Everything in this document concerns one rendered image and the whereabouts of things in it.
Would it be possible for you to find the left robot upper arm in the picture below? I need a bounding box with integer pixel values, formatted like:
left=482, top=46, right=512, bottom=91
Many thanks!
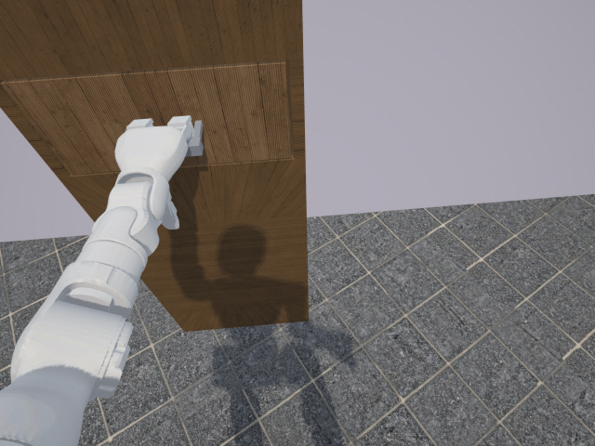
left=0, top=300, right=134, bottom=446

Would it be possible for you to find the robot left hand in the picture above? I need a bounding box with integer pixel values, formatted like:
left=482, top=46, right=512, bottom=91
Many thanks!
left=115, top=115, right=195, bottom=230

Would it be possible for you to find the robot left forearm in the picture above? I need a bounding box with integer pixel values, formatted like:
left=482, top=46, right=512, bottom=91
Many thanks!
left=10, top=166, right=169, bottom=383

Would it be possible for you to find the cabinet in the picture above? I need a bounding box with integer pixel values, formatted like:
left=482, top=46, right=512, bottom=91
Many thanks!
left=0, top=0, right=309, bottom=332

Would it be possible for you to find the handle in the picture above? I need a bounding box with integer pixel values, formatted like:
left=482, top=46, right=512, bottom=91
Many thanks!
left=114, top=120, right=204, bottom=157

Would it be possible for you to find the drawer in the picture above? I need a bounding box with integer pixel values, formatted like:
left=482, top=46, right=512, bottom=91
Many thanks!
left=1, top=60, right=292, bottom=175

